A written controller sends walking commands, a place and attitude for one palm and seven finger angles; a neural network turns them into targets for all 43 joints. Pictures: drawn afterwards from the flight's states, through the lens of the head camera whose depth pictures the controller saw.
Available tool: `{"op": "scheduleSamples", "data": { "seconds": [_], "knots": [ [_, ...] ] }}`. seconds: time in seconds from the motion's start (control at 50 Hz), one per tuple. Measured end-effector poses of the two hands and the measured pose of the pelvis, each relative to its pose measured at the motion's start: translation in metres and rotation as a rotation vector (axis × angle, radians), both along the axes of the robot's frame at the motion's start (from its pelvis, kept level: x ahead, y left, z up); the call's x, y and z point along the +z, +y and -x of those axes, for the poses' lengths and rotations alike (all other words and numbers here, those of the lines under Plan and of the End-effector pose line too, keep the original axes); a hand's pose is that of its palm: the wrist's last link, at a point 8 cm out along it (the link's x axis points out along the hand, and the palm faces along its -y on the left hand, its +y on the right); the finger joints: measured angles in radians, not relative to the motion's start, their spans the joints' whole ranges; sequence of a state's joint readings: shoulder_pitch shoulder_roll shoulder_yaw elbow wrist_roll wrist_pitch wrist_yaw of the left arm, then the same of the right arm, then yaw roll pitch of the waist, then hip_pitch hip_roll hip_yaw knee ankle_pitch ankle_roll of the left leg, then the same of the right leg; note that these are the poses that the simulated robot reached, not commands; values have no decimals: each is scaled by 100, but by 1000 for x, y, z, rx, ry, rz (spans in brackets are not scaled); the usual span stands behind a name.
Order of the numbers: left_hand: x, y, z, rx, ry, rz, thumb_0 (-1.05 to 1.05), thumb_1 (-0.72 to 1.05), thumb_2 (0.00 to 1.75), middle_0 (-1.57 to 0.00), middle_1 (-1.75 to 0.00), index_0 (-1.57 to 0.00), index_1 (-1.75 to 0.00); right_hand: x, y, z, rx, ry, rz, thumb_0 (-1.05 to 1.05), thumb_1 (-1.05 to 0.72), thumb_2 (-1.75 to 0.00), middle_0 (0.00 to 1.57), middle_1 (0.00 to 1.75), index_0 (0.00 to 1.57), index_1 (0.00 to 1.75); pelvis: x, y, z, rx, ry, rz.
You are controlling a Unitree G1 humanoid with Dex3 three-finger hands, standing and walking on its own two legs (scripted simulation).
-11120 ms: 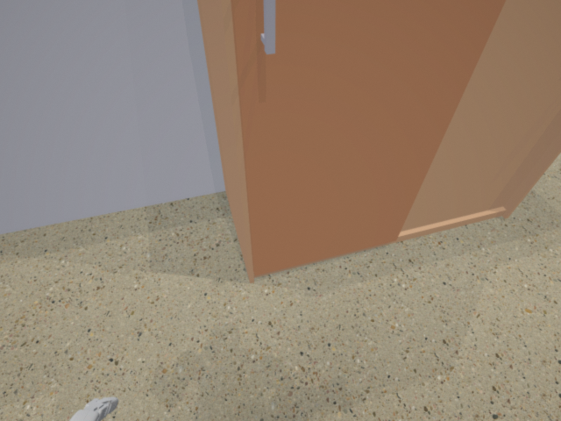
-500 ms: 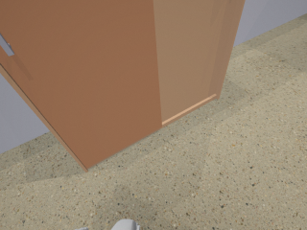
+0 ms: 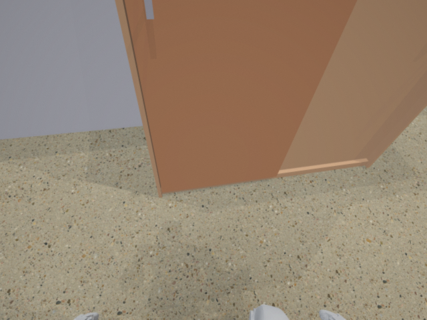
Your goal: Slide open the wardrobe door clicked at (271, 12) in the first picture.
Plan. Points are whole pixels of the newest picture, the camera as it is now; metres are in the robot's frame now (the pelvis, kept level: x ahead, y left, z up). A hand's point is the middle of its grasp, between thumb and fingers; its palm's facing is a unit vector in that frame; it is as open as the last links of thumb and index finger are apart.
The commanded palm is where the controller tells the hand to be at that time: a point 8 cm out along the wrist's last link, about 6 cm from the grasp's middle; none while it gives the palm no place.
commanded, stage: turn to face it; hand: left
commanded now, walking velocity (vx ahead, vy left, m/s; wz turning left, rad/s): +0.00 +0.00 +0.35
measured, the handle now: out of the picture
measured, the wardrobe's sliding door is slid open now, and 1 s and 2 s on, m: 0.00 0.00 0.00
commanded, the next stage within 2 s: take the last steps up to it in 0.28 s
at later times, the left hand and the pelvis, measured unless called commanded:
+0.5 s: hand out of the picture +0.00 +0.14 -0.15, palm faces +0.21 -0.94 -0.25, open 7.3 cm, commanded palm none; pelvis -0.02 -0.05 +0.00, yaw +10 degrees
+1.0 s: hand out of the picture +0.06 +0.17 -0.18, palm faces +0.18 -0.97 -0.16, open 7.3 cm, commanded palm none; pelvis +0.06 -0.01 +0.00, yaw +9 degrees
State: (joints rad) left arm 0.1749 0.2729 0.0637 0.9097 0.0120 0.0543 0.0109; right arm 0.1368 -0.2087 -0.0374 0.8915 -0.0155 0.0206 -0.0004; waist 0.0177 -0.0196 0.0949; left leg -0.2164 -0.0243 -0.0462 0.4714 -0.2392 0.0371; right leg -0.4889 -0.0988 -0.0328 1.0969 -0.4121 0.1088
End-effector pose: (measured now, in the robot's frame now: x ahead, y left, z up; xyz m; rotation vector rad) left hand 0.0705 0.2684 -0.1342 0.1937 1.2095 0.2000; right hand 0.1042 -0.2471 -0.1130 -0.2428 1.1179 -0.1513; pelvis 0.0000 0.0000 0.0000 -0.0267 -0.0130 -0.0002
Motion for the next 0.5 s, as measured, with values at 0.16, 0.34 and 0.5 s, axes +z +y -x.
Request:
{"op": "scheduleSamples", "data": {
  "seconds": [0.16,0.34,0.5],
  "knots": [
    [15,-30,-25,-3,-115,-13,0,91,90,-20,-30,-20,-29,-23,-11,35,-10,84,-58,0,-91,-90,20,30,21,30,-3,-20,6,58,-5,-17],
    [21,-72,19,50,-107,-38,0,91,90,-20,-30,-21,-30,-49,-48,61,-7,181,-91,0,-91,-90,20,30,20,30,-9,-51,17,130,-18,-49],
    [13,-84,89,169,8,3,0,91,90,-20,-30,-21,-30,-36,-55,65,55,233,-60,0,-91,-90,20,30,20,30,0,-53,20,180,-5,-52]
  ]
}}
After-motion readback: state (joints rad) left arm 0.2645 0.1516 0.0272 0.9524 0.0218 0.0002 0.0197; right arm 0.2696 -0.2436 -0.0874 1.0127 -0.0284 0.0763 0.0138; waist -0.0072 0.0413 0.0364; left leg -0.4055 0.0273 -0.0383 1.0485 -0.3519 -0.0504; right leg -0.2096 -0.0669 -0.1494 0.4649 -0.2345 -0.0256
